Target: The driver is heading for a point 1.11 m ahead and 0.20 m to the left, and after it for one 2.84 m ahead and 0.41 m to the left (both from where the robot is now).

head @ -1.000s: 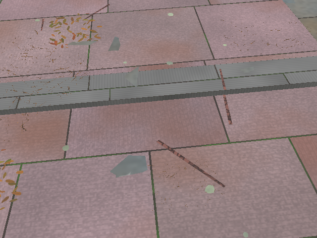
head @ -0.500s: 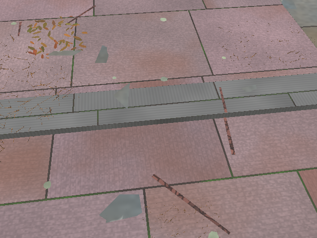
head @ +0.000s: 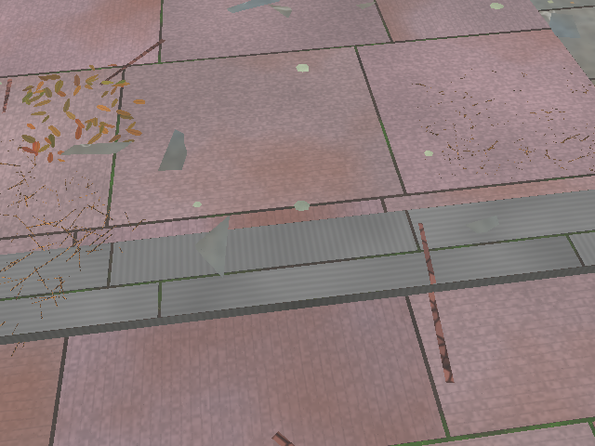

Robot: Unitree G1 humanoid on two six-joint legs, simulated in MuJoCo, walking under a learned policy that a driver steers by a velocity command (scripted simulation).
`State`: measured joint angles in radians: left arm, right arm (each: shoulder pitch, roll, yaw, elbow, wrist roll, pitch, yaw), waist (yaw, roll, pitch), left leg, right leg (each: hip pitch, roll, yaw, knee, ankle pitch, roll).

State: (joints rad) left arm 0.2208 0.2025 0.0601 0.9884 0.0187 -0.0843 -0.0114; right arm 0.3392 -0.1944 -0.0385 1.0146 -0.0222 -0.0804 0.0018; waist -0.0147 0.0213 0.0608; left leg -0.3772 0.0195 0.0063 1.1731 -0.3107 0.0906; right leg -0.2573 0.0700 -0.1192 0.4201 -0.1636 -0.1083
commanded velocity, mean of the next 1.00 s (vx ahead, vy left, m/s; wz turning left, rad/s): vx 0.20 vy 0.00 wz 0.01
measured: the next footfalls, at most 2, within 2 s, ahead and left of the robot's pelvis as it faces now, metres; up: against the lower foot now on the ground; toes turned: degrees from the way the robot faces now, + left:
left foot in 0.34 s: +0.30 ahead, +0.12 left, +0.00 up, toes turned +5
right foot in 0.68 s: +0.23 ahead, -0.10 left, +0.00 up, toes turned -2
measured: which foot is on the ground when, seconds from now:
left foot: up 0.00-0.32, down 0.34-1.00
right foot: down 0.00-0.36, up 0.38-0.66, down 0.68-1.00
